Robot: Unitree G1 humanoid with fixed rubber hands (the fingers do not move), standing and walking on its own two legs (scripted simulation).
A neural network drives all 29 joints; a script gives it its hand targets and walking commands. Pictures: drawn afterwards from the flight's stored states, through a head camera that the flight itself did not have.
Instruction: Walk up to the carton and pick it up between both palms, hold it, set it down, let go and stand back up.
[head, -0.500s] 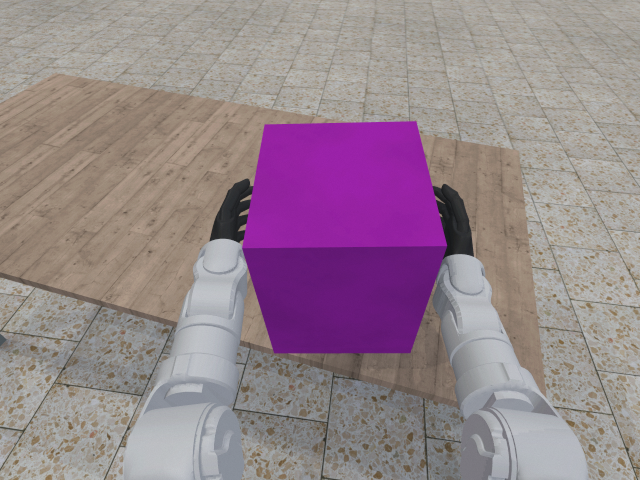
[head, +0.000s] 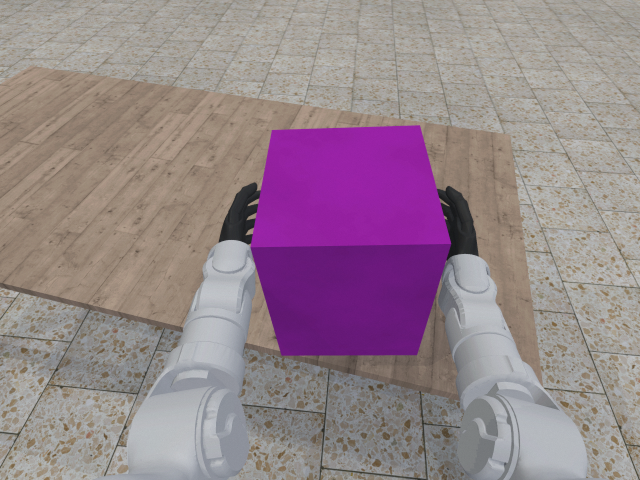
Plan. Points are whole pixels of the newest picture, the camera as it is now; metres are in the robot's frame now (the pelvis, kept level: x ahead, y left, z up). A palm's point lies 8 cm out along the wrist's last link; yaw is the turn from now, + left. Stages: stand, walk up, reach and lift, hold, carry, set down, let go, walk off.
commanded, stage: set down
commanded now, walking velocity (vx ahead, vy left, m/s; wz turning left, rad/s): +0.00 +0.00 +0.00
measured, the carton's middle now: (347, 246) +0.41 -0.08 +0.06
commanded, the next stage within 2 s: none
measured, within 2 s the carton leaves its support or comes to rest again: rests again in 1.44 s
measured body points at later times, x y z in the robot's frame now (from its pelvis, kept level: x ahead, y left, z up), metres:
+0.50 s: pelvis +0.01 +0.00 +0.00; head +0.05 +0.00 +0.45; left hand +0.45 +0.05 +0.06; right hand +0.39 -0.24 +0.07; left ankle -0.03 +0.12 -0.75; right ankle +0.01 -0.12 -0.75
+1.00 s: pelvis +0.01 +0.00 +0.00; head +0.08 -0.01 +0.44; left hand +0.46 +0.03 +0.04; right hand +0.39 -0.25 +0.05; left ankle -0.03 +0.12 -0.75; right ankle +0.01 -0.12 -0.75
